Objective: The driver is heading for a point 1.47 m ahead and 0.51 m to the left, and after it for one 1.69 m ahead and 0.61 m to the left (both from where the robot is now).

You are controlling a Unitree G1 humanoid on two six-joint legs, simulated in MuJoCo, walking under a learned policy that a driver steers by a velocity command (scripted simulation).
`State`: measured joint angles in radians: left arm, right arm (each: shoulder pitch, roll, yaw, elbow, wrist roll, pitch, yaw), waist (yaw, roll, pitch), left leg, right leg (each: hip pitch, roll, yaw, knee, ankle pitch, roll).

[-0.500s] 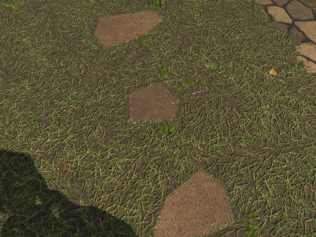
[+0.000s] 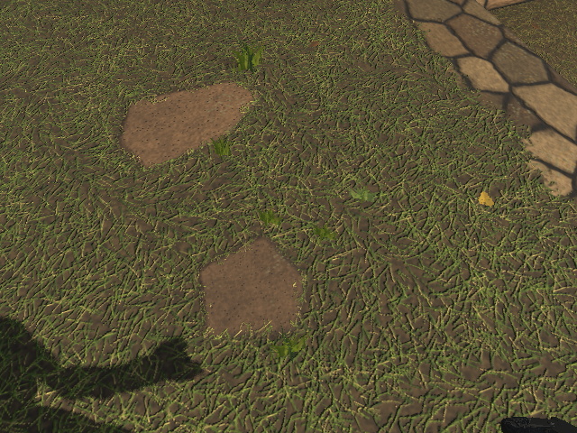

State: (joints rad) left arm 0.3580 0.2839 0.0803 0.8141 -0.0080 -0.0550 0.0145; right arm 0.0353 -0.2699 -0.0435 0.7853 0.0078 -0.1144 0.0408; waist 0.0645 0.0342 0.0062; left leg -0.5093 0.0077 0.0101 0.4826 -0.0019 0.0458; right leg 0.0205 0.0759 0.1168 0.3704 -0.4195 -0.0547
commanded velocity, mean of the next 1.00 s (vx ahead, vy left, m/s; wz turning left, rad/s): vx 0.50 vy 0.00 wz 0.45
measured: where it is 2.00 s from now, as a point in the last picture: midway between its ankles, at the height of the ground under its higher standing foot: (176, 236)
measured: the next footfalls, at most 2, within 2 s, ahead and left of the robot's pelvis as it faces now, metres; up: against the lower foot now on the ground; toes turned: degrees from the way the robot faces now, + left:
left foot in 0.02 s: +0.18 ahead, +0.11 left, +0.00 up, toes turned +0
right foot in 0.52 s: +0.48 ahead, -0.05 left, +0.00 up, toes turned +20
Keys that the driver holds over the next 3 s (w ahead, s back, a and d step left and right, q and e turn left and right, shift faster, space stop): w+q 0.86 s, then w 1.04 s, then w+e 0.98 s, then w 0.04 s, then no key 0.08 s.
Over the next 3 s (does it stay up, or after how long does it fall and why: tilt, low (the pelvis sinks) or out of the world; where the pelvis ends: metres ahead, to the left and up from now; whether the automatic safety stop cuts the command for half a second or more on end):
stays up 1.50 0.60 0.01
